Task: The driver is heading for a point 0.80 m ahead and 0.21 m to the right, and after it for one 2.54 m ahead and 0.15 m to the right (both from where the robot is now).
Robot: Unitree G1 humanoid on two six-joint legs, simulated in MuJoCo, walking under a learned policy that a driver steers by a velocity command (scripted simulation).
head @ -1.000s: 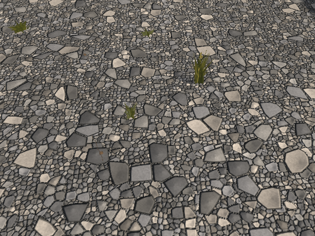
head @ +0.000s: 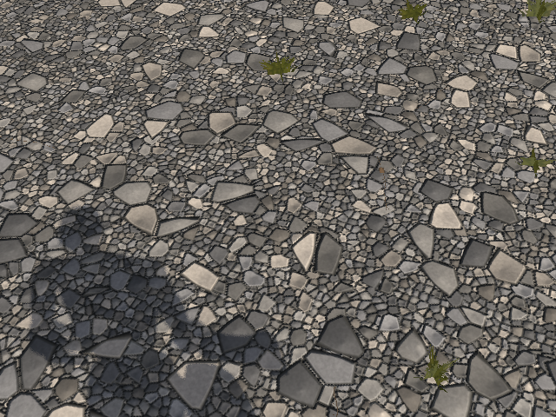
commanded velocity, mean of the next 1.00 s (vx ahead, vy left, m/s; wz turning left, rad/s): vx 0.41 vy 0.00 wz -0.52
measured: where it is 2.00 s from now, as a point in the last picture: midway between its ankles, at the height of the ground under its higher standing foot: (338, 374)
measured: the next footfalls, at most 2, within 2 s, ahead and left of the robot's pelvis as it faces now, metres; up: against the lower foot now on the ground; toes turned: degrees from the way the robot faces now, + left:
left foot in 0.32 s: +0.34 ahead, +0.13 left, +0.00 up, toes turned -15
right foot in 0.82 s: +0.50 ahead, -0.22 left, +0.00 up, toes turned -30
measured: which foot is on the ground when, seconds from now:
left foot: up 0.00-0.30, down 0.32-0.82, up 0.84-1.00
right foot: down 0.00-0.32, up 0.34-0.80, down 0.82-1.00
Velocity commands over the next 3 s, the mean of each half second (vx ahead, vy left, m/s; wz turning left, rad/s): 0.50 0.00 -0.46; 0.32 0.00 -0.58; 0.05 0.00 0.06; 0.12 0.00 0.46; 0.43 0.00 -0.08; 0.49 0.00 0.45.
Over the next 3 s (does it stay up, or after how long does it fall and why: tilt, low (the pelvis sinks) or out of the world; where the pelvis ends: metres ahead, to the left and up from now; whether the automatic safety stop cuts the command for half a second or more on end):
stays up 1.09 -0.22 -0.01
